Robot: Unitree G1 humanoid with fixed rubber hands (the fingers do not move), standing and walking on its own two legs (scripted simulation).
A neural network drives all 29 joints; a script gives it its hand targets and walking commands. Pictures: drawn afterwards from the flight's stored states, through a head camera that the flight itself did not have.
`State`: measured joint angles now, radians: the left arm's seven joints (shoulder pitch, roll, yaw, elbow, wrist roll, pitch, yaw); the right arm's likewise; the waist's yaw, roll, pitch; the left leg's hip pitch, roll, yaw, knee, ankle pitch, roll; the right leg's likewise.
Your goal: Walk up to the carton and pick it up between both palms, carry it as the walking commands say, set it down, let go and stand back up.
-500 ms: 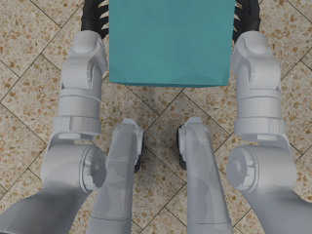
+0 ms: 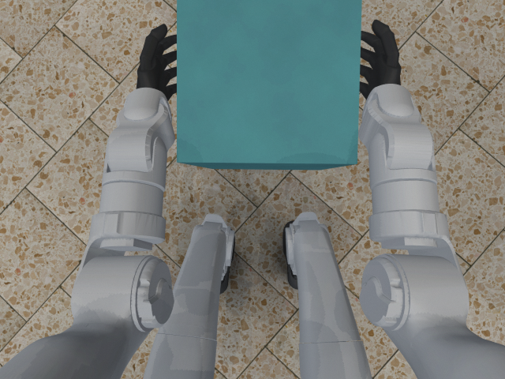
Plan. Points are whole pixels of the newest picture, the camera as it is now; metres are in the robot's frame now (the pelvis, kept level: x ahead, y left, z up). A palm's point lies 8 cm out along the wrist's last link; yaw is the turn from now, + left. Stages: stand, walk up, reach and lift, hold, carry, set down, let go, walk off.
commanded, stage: reach and lift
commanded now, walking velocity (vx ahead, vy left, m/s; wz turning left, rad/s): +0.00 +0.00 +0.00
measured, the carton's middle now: (266, 88) +0.51 +0.00 -0.12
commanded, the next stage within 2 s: none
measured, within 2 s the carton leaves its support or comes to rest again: neither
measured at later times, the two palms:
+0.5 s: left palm (129, 87) +0.46 +0.15 +0.01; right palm (406, 87) +0.46 -0.15 +0.01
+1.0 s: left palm (53, 39) +0.44 +0.14 +0.13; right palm (504, 37) +0.44 -0.15 +0.14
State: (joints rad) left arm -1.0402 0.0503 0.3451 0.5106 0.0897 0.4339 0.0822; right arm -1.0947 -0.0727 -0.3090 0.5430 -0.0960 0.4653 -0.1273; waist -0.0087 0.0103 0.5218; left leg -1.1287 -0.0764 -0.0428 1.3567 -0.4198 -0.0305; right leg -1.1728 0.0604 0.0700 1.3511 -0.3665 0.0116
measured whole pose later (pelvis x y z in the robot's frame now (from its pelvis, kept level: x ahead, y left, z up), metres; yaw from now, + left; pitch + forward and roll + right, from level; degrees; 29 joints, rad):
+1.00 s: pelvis +0.09 +0.00 +0.13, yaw +0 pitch +6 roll +0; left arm -0.51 -0.15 0.41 0.56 0.29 0.47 -0.01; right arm -0.56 0.15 -0.42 0.58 -0.32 0.49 -0.03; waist -0.02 0.02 -0.02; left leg -0.51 -0.05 -0.08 0.71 -0.30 -0.01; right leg -0.55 0.04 0.07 0.70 -0.26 0.00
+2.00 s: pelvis +0.11 +0.00 +0.15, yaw +0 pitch -7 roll +0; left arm -0.30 -0.15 0.23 0.29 0.24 0.72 0.02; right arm -0.34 0.14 -0.26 0.32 -0.26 0.72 -0.02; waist 0.00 0.02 0.04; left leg -0.11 -0.04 -0.09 0.46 -0.23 0.00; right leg -0.15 0.03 0.07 0.46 -0.20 -0.01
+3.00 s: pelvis +0.10 +0.01 +0.15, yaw +0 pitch -7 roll +0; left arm -0.28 -0.14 0.21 0.27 0.23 0.74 0.01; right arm -0.30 0.15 -0.24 0.26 -0.26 0.74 -0.04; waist 0.00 0.02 0.02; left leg -0.13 -0.04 -0.09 0.48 -0.23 0.00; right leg -0.16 0.04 0.07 0.46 -0.18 0.00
